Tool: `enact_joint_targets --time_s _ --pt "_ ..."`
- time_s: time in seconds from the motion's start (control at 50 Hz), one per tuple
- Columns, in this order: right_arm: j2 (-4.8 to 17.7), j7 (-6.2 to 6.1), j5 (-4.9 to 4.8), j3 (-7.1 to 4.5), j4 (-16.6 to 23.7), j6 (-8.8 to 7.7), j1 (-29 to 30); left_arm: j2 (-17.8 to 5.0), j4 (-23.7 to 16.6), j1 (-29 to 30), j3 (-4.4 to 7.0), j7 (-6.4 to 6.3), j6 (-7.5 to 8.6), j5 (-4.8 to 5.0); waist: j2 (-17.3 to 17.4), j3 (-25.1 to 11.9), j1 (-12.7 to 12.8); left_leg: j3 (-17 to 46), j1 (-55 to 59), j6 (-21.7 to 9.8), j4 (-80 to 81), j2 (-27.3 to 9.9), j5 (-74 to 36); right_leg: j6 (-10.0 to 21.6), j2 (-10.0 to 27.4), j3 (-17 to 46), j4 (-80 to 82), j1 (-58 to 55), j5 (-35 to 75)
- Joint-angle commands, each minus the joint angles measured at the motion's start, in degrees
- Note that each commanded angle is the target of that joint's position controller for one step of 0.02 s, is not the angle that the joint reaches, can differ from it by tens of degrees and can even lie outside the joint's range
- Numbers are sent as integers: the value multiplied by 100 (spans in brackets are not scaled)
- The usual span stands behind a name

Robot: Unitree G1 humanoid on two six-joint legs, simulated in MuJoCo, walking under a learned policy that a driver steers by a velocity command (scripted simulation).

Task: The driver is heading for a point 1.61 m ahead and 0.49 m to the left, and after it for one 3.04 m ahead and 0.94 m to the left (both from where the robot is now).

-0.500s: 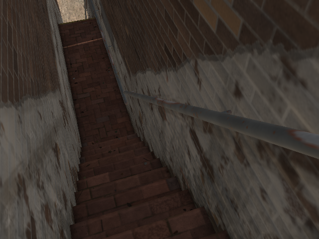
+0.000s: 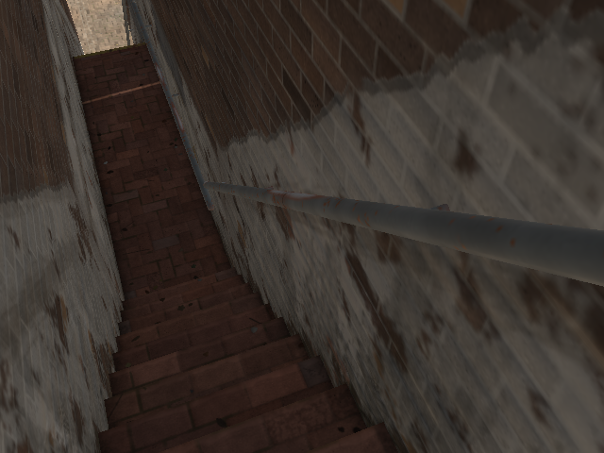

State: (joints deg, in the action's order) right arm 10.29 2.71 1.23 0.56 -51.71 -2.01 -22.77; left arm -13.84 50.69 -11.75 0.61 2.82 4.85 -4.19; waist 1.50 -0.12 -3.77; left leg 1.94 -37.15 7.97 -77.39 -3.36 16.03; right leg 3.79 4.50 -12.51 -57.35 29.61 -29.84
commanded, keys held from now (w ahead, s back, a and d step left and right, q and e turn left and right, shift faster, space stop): w+q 0.76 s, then w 0.08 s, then w+e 0.16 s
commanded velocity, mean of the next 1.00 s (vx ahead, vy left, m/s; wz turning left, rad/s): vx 0.43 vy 0.00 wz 0.45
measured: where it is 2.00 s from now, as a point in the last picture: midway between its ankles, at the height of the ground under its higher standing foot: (216, 432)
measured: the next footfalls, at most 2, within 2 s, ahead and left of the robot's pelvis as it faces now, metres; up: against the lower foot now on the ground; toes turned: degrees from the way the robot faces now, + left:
left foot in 0.02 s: +0.00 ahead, +0.15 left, +0.00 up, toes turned +8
right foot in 0.58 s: +0.24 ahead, +0.07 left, -0.21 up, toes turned +19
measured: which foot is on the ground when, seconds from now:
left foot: up 0.00-0.00, down 0.02-0.58, up 0.60-0.94, down 0.96-1.00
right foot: down 0.00-0.14, up 0.16-0.56, down 0.58-0.96, up 0.98-1.00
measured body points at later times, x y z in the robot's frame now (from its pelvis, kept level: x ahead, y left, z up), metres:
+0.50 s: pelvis +0.10 +0.12 -0.08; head +0.13 +0.13 +0.37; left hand +0.22 +0.38 -0.19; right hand +0.16 -0.09 -0.22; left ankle -0.04 +0.14 -0.68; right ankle +0.24 +0.04 -0.78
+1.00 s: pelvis +0.33 +0.23 -0.36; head +0.34 +0.26 +0.09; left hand +0.17 +0.40 -0.52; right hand +0.51 +0.05 -0.48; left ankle +0.33 +0.32 -1.10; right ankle +0.27 +0.05 -0.80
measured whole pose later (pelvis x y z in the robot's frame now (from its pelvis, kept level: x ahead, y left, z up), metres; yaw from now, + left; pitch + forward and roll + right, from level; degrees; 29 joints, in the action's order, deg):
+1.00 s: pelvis +0.33 +0.23 -0.36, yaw +25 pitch +4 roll -3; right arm 13.5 7.3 7.5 -0.9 -45.1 -3.7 -16.3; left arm -11.6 59.6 -27.1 -1.5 5.2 4.8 -1.9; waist -0.1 -1.0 0.6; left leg -6.3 -23.1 -5.4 -30.8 -2.5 12.0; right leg 2.7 -2.2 0.9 -113.7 36.3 -46.6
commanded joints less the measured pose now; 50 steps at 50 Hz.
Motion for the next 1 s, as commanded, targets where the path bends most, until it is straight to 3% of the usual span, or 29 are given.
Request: enact_joint_targets --time_s 0.02,0.06,0.12,0.16,0.2,0.22,0.26,0.28,0.3,0.36,0.38,0.42,0.48,0.52,0.54,0.56,0.58,0.6,0.62,0.64,0.68,0.72,0.76,0.82,0.88,0.92,0.96,0.98,1.0 --pt "471 -529 44 -25 820 -103 1370 -778 -22 -1590 330 -279 -102 203 -544 26 1287 127 -2200 -72 1004 -245 975 1667 2549 3752 2750 -1953 667" --pt "147 -639 198 72 508 -87 265 -745 -272 -1228 355 -423 44 -67 -1073 -300 829 -263 -566 -412 534 27 143 1252 2404 3099 2873 -943 332" --pt "302 -212 213 -140 245 -317 -441 -1003 -411 -41 443 -286 228 -266 -165 -200 -77 -777 2023 -871 2067 368 -821 252 1643 838 1329 1278 -536" --pt "1014 -74 299 -351 -542 -586 -1760 -982 -998 774 470 -224 182 -235 1597 -153 -544 995 2429 -1720 4479 -102 -1494 -82 -4 -417 -2138 2248 -985" --pt "1539 38 256 -428 -498 -852 -2285 -287 -1245 1179 130 -34 383 61 1014 -711 -853 2625 4828 -2030 4173 -667 -3566 11 -442 1200 -3045 4628 -252" --pt "1075 118 288 -342 -473 -770 -2137 -253 -1280 1822 109 -72 446 209 560 -326 -1115 3494 4703 -2278 4127 -983 -2006 -67 -230 1621 -2773 5499 -150" --pt "489 387 428 -179 -38 -563 -625 -334 -809 1303 41 -325 316 43 -225 -102 -217 3304 3710 -2917 3795 -902 -614 -373 160 2136 -2944 5721 815" --pt "-46 418 548 -30 -15 -475 64 -126 -407 567 -108 -328 205 -266 -297 -333 298 2632 2535 -2746 3457 -529 -235 -304 350 2260 -2811 4981 2033" --pt "144 410 499 -73 98 -473 390 -296 -271 151 -79 -247 125 -298 -303 -214 555 2127 1385 -2638 3396 -193 -539 -269 308 1824 -2946 4162 2508" --pt "-72 35 297 154 86 -767 -125 -655 -61 -51 57 -10 129 -475 -188 -554 441 758 -631 -1900 2496 746 12 -198 102 1363 -1631 1813 4778" --pt "417 -115 21 90 589 -852 423 -933 -125 -122 184 34 166 -254 -487 -619 501 26 -2144 -1598 2050 1187 502 -349 -220 842 -724 44 5910" --pt "1200 -152 9 -34 581 -786 239 -733 -549 617 141 181 88 -185 4 -449 244 330 -2503 -1706 2381 914 1648 -630 -618 528 -44 -1274 4620" --pt "963 55 87 37 378 -457 -894 -429 -1008 2165 -164 275 -63 -35 505 289 -978 3048 1500 -2360 2308 14 1272 -688 -230 1671 3215 1758 3250" --pt "930 242 362 -6 386 -426 -788 -307 -591 935 -166 70 54 -83 576 -332 -320 3748 1807 -2414 1282 -4 -1026 -441 -506 1601 1678 1116 3217" --pt "501 155 -11 25 391 -371 -969 -199 -419 967 -259 69 105 41 -344 297 -585 3294 2496 -2128 595 362 -142 -486 -340 1782 4703 1431 2978" --pt "890 407 375 -85 346 -473 -292 -563 450 -1881 -117 -74 147 -72 -418 -252 737 2560 537 -1937 -1055 827 -1648 -395 -760 1145 3029 -1941 4467" --pt "794 571 240 -116 331 -465 -311 -861 1112 -3459 69 -132 146 44 -1248 -72 1281 2100 -1372 -1427 -2594 991 -958 -53 -122 1480 4555 -4127 4707" --pt "578 857 323 -72 279 -397 -362 -852 1196 -4146 145 22 -7 106 -1374 -1116 1461 1017 -3690 -1174 -5138 1440 2384 1088 1082 2457 2375 -6973 5932" --pt "76 873 250 34 307 -426 -1063 -1114 849 -3347 290 166 14 6 -753 -1117 830 693 -4823 -1328 -5833 1092 2765 1635 1701 2614 1607 -6751 7207" --pt "-5 781 275 167 578 -347 -1007 -1224 682 -2333 436 139 -24 -103 -176 -990 741 1029 -5528 -1159 -5751 571 2070 1976 2351 3820 1975 -5897 4841" --pt "-336 640 638 244 613 -88 -458 271 388 -628 8 -34 39 -114 405 143 176 844 -4531 -1504 -2684 -171 -947 1202 1233 2636 2736 -2266 2962" --pt "-63 686 441 89 579 -10 -248 874 139 730 -243 -229 296 101 258 545 -244 189 -992 -1549 7 -587 -3166 1033 267 1304 3038 2056 2575" --pt "-261 881 627 121 374 71 -214 -219 182 601 -145 -377 524 37 -100 30 -258 -272 1088 -1286 220 -209 -4162 1009 35 1015 2357 2969 1699" --pt "431 573 709 -33 385 -58 371 -208 317 -732 -210 -529 503 117 -221 -185 469 -23 -155 -966 2949 -338 -5233 713 75 1064 438 170 1561" --pt "110 471 589 150 695 47 962 -649 714 -2096 -117 -465 101 250 -512 266 923 -1174 1164 -596 4621 227 -3599 807 174 1340 -644 291 -17" --pt "315 473 391 104 694 -4 137 -862 702 -1609 -76 -256 -110 220 339 400 347 -1168 2022 -829 6639 212 -3924 879 301 2169 -1797 -215 634" --pt "1322 334 608 -481 370 -107 -1733 -613 1563 -3331 -14 515 -53 -115 1490 -1226 -280 -401 5652 -2466 3757 -580 -4637 180 -671 2262 -6756 2106 -1080" --pt "1475 466 756 -499 258 -133 -2329 -237 1036 -3012 44 534 35 272 1373 -1787 -211 541 6518 -2942 2854 -1484 -7092 -153 -757 2070 -7801 3700 -1338" --pt "1489 574 751 -505 -169 -141 -2930 -120 138 -1555 -131 447 122 607 660 -1758 -638 1755 7128 -3160 3783 -2157 -6182 -417 -832 1950 -7503 5233 -1431"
